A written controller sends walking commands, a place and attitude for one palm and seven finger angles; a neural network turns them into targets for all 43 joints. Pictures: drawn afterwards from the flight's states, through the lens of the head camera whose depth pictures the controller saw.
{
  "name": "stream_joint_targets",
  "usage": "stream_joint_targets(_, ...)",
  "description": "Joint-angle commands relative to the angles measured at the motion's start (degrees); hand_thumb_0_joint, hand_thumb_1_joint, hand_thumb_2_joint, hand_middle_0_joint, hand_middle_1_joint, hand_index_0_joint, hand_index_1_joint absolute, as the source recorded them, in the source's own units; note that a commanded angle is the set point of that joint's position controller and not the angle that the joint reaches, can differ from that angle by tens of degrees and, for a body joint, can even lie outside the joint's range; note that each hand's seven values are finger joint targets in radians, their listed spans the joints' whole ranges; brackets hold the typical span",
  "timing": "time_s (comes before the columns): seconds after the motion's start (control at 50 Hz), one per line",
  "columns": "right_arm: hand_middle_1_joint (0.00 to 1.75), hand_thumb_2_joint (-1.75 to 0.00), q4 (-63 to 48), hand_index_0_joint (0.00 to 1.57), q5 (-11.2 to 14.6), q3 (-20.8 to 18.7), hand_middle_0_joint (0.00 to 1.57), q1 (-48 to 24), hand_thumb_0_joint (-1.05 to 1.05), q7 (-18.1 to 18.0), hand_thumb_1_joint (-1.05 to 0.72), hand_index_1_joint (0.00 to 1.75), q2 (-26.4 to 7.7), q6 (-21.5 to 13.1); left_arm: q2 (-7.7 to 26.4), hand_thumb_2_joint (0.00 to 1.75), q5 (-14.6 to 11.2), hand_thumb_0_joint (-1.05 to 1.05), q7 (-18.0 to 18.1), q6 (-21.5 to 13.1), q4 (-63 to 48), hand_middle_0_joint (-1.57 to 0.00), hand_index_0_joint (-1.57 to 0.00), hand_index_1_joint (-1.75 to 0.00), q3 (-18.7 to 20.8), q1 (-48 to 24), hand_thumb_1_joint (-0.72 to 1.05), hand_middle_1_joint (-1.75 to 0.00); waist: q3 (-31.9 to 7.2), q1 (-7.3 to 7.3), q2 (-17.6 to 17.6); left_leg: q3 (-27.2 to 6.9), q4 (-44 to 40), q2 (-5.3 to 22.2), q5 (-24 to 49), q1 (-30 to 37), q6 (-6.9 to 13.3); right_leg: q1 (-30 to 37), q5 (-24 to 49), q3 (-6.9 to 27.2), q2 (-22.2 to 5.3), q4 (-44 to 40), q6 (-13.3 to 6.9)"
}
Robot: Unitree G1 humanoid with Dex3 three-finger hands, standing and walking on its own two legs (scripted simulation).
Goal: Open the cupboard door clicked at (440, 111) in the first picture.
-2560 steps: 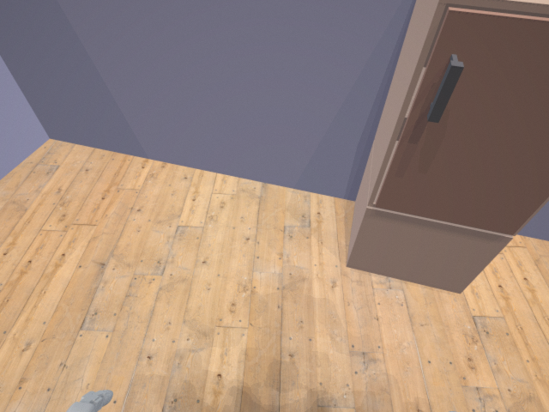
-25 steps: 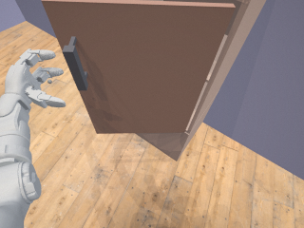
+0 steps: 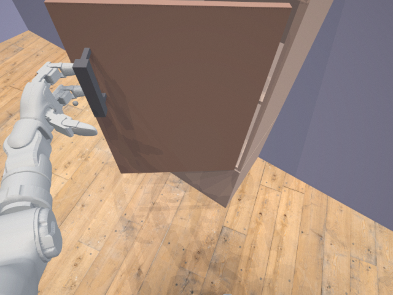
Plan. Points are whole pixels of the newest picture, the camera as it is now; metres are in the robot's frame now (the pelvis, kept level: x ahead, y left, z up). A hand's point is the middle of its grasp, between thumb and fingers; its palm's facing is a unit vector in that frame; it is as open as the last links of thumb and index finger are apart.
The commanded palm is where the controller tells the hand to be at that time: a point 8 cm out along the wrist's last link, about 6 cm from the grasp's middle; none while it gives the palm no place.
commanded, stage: slide the fingers in behind the handle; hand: left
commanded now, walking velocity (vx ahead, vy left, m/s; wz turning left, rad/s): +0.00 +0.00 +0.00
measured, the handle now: (94, 83) +0.52 +0.20 +0.12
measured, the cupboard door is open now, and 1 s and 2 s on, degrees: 38 38 39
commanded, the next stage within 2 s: close the thumb around the handle in 1.14 s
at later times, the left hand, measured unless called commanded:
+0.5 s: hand (86, 105) +0.46 +0.21 +0.12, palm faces +0.04 -1.00 +0.02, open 14.0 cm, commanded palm +0.43 +0.25 +0.12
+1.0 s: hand (94, 102) +0.46 +0.19 +0.13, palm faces +0.04 -1.00 +0.00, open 14.0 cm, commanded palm +0.43 +0.24 +0.12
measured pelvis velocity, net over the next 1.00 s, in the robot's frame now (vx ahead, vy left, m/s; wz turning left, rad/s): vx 0.00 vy -0.01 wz -0.02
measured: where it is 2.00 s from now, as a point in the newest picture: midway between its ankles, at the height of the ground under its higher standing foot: outside the picture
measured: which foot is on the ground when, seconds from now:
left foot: down 0.00-1.00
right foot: down 0.00-1.00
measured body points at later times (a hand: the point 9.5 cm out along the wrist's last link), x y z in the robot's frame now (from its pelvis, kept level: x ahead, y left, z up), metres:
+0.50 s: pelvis +0.00 -0.01 +0.00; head +0.06 -0.01 +0.45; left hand +0.45 +0.26 +0.13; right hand +0.06 -0.28 -0.11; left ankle -0.02 +0.08 -0.72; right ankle +0.00 -0.11 -0.72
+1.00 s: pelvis +0.00 -0.01 +0.00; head +0.06 +0.00 +0.45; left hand +0.45 +0.24 +0.13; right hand +0.04 -0.27 -0.11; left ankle -0.02 +0.08 -0.72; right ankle +0.00 -0.11 -0.72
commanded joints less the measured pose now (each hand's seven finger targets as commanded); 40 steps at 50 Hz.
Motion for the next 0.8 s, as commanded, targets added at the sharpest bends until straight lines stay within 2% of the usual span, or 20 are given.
stream_joint_targets(0.0, 0.30, -0.90, -4.50, 0.20, 0.22, -2.98, 0.20, 4.56, 0.00, -0.86, -0.90, 0.30, -9.43, -1.44, 16.36, 0.30, -1.04, 0.00, 1.13, -2.55, -10.39, -0.30, -0.30, -1.20, 2.39, -25.32, -0.50, -1.20, -19.31, -0.28, 3.71, -5.20, -4.62, 1.71, 21.89, 13.38, -1.47, 6.80, 17.10, 2.24, -0.28, -3.06, 0.00)
stream_joint_targets(0.02, 0.30, -0.90, -4.41, 0.20, 0.34, -2.97, 0.20, 4.66, 0.00, -0.95, -0.90, 0.30, -9.47, -1.36, 17.16, 0.30, -0.49, 0.00, 1.31, -2.12, -9.09, -0.30, -0.30, -1.20, 2.58, -25.20, -0.50, -1.20, -17.87, -0.40, 2.88, -5.14, -4.81, 1.72, 21.07, 12.11, -1.30, 6.79, 16.97, 2.28, -0.38, -3.16, -0.04)
stream_joint_targets(0.08, 0.30, -0.90, -5.27, 0.20, 0.17, -3.06, 0.20, 4.72, 0.00, -0.88, -0.90, 0.30, -9.40, -1.34, 18.12, 0.30, 0.19, 0.00, 2.00, -2.39, -10.90, -0.30, -0.30, -1.20, 3.07, -24.85, -0.50, -1.20, -19.65, 0.19, 3.57, -4.82, -4.50, 1.55, 21.77, 12.33, -1.06, 8.22, 18.10, 2.56, -0.54, -2.84, -0.15)
stream_joint_targets(0.1, 0.30, -0.90, -5.36, 0.20, 0.17, -3.00, 0.20, 4.45, 0.00, -0.78, -0.90, 0.30, -9.09, -1.40, 17.72, 0.30, 0.27, 0.00, 2.04, -2.85, -12.49, -0.30, -0.30, -1.20, 2.84, -25.17, -0.50, -1.20, -21.15, 0.28, 5.62, -4.62, -4.36, 1.55, 23.32, 13.70, -1.27, 8.52, 19.34, 2.75, -0.46, -2.67, -0.08)
stream_joint_targets(0.12, 0.30, -0.90, -5.47, 0.20, 0.11, -3.14, 0.20, 4.67, 0.00, -0.72, -0.90, 0.30, -9.01, -1.46, 17.15, 0.30, -0.14, 0.00, 2.07, -3.37, -13.93, -0.30, -0.30, -1.20, 2.81, -25.17, -0.50, -1.20, -22.91, 0.25, 4.18, -4.86, -4.24, 1.65, 24.27, 14.69, -1.34, 9.15, 20.02, 2.67, -0.32, -2.61, 0.00)
stream_joint_targets(0.2, 0.30, -0.90, -5.26, 0.20, 0.28, -3.52, 0.20, 4.43, 0.00, -0.45, -0.90, 0.30, -8.67, -1.56, 13.48, 0.30, -1.73, 0.00, 1.69, -3.99, -16.84, -0.30, -0.30, -1.20, 1.48, -22.94, -0.50, -1.20, -24.52, 0.34, 4.89, -4.74, -3.39, 1.97, 29.95, 17.73, -1.44, 9.59, 23.62, 2.69, -0.03, -2.52, 0.06)
stream_joint_targets(0.24, 0.30, -0.90, -5.05, 0.20, 0.51, -3.47, 0.20, 4.15, 0.00, -0.42, -0.90, 0.30, -8.67, -1.35, 12.72, 0.30, -2.09, 0.00, 1.60, -2.68, -14.88, -0.30, -0.30, -1.20, 1.14, -21.22, -0.50, -1.20, -21.40, 0.24, 2.53, -4.49, -3.95, 1.88, 27.56, 15.33, -1.29, 9.57, 22.97, 2.51, -0.10, -2.96, 0.14)
stream_joint_targets(0.3, 0.30, -0.90, -5.27, 0.20, 0.71, -3.37, 0.20, 3.52, 0.00, -0.38, -0.90, 0.30, -8.49, -1.23, 11.05, 0.30, -2.06, 0.00, 1.91, -0.83, -14.52, -0.30, -0.30, -1.20, -0.07, -20.88, -0.50, -1.20, -18.82, 0.08, 3.31, -3.59, -4.38, 1.52, 25.66, 14.11, -0.82, 9.44, 23.08, 2.72, -0.34, -3.57, 0.19)
stream_joint_targets(0.32, 0.30, -0.90, -5.25, 0.20, 0.62, -3.47, 0.20, 3.64, 0.00, -0.45, -0.90, 0.30, -8.66, -1.14, 13.05, 0.30, -1.74, 0.00, 2.34, -0.56, -14.53, -0.30, -0.30, -1.20, 1.43, -20.59, -0.50, -1.20, -18.80, 0.50, 2.62, -3.68, -4.60, 1.48, 24.62, 13.27, -0.86, 9.84, 22.52, 2.64, -0.44, -3.54, 0.16)
stream_joint_targets(0.4, 0.30, -0.90, -5.59, 0.20, 0.54, -3.16, 0.20, 3.22, 0.00, -0.57, -0.90, 0.30, -8.37, -1.21, 14.27, 0.30, -1.32, 0.00, 3.81, -1.06, -15.20, -0.30, -0.30, -1.20, 2.43, -22.01, -0.50, -1.20, -18.44, 0.40, 0.38, -3.09, -4.86, 1.02, 21.78, 10.96, -0.38, 12.33, 23.11, 3.42, -0.66, -3.64, 0.33)
stream_joint_targets(0.42, 0.30, -0.90, -5.63, 0.20, 0.52, -3.16, 0.20, 3.24, 0.00, -0.51, -0.90, 0.30, -8.30, -1.24, 14.13, 0.30, -0.99, 0.00, 3.88, -1.47, -15.53, -0.30, -0.30, -1.20, 2.01, -22.59, -0.50, -1.20, -19.20, 0.29, 1.41, -2.98, -4.85, 0.93, 21.49, 11.06, -0.46, 12.40, 22.88, 3.52, -0.73, -3.46, 0.38)
stream_joint_targets(0.48, 0.30, -0.90, -5.79, 0.20, 0.56, -3.19, 0.20, 3.05, 0.00, -0.44, -0.90, 0.30, -8.19, -1.42, 13.22, 0.30, -0.70, 0.00, 3.68, -2.40, -15.60, -0.30, -0.30, -1.20, 1.05, -22.82, -0.50, -1.20, -20.12, 0.39, 2.32, -3.06, -4.42, 0.91, 21.47, 11.84, -0.49, 12.35, 22.47, 3.64, -0.84, -3.09, 0.10)
stream_joint_targets(0.52, 0.30, -0.90, -5.64, 0.20, 0.71, -3.00, 0.20, 2.43, 0.00, -0.40, -0.90, 0.30, -7.86, -1.53, 10.10, 0.30, -0.75, 0.00, 3.36, -2.88, -16.50, -0.30, -0.30, -1.20, -1.74, -24.65, -0.50, -1.20, -20.06, -0.37, 4.92, -3.38, -4.42, 0.93, 21.37, 13.91, -0.76, 10.21, 21.14, 3.40, -0.66, -3.32, 0.00)
stream_joint_targets(0.58, 0.30, -0.90, -4.90, 0.20, 0.66, -2.98, 0.20, 2.59, 0.00, -0.57, -0.90, 0.30, -8.17, -1.79, 8.49, 0.30, -1.31, 0.00, 3.53, -2.86, -14.20, -0.30, -0.30, -1.20, -2.94, -26.51, -0.50, -1.20, -18.50, -1.41, 2.71, -3.92, -4.40, 1.11, 19.04, 13.47, -0.64, 8.23, 18.37, 3.13, -0.55, -3.71, 0.02)
stream_joint_targets(0.6, 0.30, -0.90, -4.64, 0.20, 0.58, -3.10, 0.20, 2.79, 0.00, -0.57, -0.90, 0.30, -8.34, -1.93, 9.40, 0.30, -1.30, 0.00, 3.73, -2.89, -13.72, -0.30, -0.30, -1.20, -1.87, -26.69, -0.50, -1.20, -18.94, -0.95, 1.67, -4.14, -4.61, 1.12, 18.61, 13.14, -0.76, 8.67, 18.10, 3.04, -0.43, -3.58, 0.06)
stream_joint_targets(0.62, 0.30, -0.90, -4.78, 0.20, 0.68, -3.17, 0.20, 2.46, 0.00, -0.53, -0.90, 0.30, -8.17, -2.16, 7.58, 0.30, -1.39, 0.00, 3.63, -2.98, -14.73, -0.30, -0.30, -1.20, -3.52, -27.40, -0.50, -1.20, -19.85, -1.36, 2.87, -3.99, -4.56, 1.05, 18.48, 13.99, -0.76, 8.43, 17.95, 3.21, -0.48, -3.71, 0.17)
stream_joint_targets(0.66, 0.30, -0.90, -4.46, 0.20, 0.57, -3.18, 0.20, 2.50, 0.00, -0.52, -0.90, 0.30, -8.28, -2.45, 8.14, 0.30, -1.44, 0.00, 4.15, -3.00, -14.23, -0.30, -0.30, -1.20, -2.40, -26.54, -0.50, -1.20, -20.84, -0.50, 4.53, -4.33, -4.43, 1.01, 19.10, 14.80, -1.10, 7.99, 17.61, 3.08, -0.57, -3.41, -0.10)
stream_joint_targets(0.68, 0.30, -0.90, -4.21, 0.20, 0.54, -3.20, 0.20, 2.88, 0.00, -0.51, -0.90, 0.30, -8.38, -2.30, 7.99, 0.30, -1.44, 0.00, 4.53, -3.14, -14.72, -0.30, -0.30, -1.20, -2.75, -27.65, -0.50, -1.20, -21.02, -1.06, 3.57, -4.60, -4.23, 1.14, 20.48, 15.36, -1.02, 7.81, 18.36, 2.78, -0.52, -3.15, -0.12)
stream_joint_targets(0.74, 0.30, -0.90, -4.02, 0.20, 0.41, -3.25, 0.20, 3.23, 0.00, -0.31, -0.90, 0.30, -8.32, -2.32, 9.20, 0.30, -1.24, 0.00, 5.59, -2.70, -12.53, -0.30, -0.30, -1.20, -0.75, -25.76, -0.50, -1.20, -20.22, -0.20, 0.90, -4.41, -4.46, 1.08, 20.59, 13.25, -1.06, 8.84, 19.03, 2.75, -0.39, -3.02, 0.09)
stream_joint_targets(0.78, 0.30, -0.90, -4.34, 0.20, 0.24, -3.16, 0.20, 3.37, 0.00, -0.25, -0.90, 0.30, -8.42, -2.15, 11.00, 0.30, -0.57, 0.00, 6.37, -3.08, -13.45, -0.30, -0.30, -1.20, 0.31, -25.67, -0.50, -1.20, -21.05, 0.51, 1.67, -4.35, -4.50, 1.03, 21.69, 13.12, -1.10, 9.93, 19.94, 2.72, -0.51, -2.48, -0.10)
